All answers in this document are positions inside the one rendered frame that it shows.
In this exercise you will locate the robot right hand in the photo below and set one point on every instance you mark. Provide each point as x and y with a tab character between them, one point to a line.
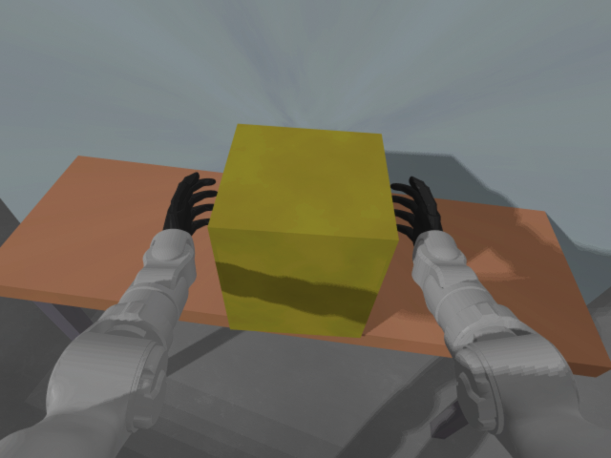
425	216

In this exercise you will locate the carton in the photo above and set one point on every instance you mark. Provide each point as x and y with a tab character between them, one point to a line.
302	230

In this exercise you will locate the robot right upper arm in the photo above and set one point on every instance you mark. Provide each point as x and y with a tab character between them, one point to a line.
519	390

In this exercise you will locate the robot right forearm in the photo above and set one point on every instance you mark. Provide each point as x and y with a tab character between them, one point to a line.
461	305

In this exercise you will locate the robot left hand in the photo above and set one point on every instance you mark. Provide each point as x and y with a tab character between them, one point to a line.
181	212

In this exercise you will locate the robot left upper arm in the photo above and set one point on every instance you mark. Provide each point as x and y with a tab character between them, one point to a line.
106	388

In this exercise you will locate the table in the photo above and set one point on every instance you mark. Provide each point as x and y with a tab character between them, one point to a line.
82	245

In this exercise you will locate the robot left forearm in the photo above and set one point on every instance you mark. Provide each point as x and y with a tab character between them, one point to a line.
151	306

